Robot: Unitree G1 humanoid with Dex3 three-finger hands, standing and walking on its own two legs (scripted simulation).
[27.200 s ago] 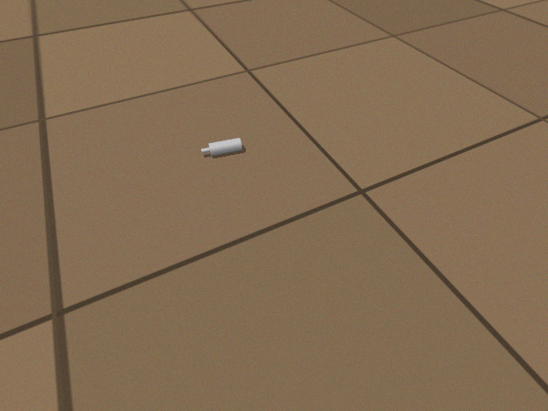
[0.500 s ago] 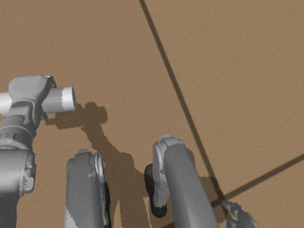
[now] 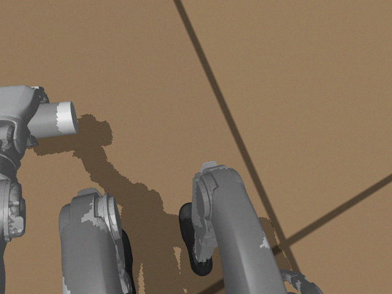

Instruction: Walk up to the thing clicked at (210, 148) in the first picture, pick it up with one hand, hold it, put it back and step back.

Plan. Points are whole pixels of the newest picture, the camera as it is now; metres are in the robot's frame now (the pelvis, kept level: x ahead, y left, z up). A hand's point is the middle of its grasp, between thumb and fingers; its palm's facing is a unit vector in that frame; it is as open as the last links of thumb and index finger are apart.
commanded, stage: crouch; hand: left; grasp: from above
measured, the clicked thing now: (15, 123) +0.48 +0.28 -0.21
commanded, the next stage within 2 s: lower in 0.10 s
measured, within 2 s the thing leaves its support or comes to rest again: neither
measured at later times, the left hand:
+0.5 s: hand (32, 125) +0.48 +0.25 -0.23, palm faces -0.50 -0.04 -0.86, open 10.0 cm
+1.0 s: hand (42, 125) +0.49 +0.25 -0.28, palm faces -0.49 -0.05 -0.87, open 9.9 cm
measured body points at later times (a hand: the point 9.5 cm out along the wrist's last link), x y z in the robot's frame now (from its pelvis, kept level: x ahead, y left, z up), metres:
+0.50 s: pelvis +0.00 +0.00 -0.03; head +0.27 +0.06 +0.32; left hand +0.50 +0.25 -0.18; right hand +0.02 -0.27 -0.11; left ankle +0.07 +0.11 -0.34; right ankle +0.10 -0.11 -0.34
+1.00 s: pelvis +0.00 +0.00 -0.05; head +0.29 +0.07 +0.29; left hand +0.51 +0.25 -0.23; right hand +0.01 -0.26 -0.13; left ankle +0.07 +0.11 -0.34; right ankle +0.10 -0.11 -0.34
